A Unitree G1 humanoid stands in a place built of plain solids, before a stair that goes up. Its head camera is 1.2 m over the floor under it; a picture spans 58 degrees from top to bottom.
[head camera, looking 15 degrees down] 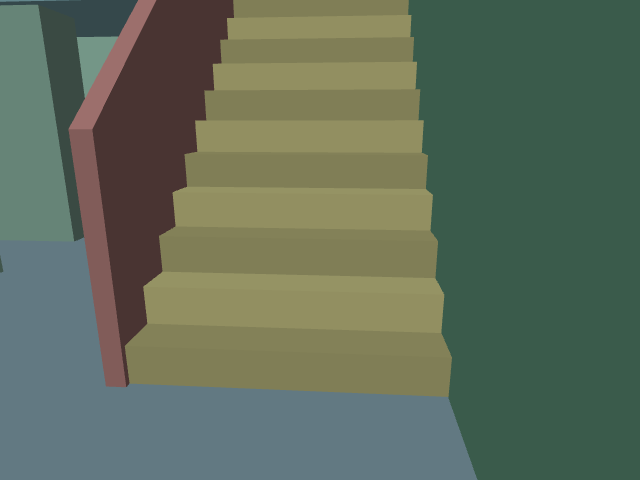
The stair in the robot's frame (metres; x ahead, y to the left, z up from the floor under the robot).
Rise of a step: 0.20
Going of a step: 0.23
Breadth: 1.50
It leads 4 degrees to the right of straight ahead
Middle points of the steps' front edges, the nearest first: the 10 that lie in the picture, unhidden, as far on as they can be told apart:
1.77 0.16 0.20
2.00 0.15 0.41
2.23 0.13 0.61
2.47 0.12 0.82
2.70 0.10 1.02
2.93 0.08 1.23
3.16 0.07 1.43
3.39 0.05 1.63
3.62 0.03 1.84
3.86 0.02 2.04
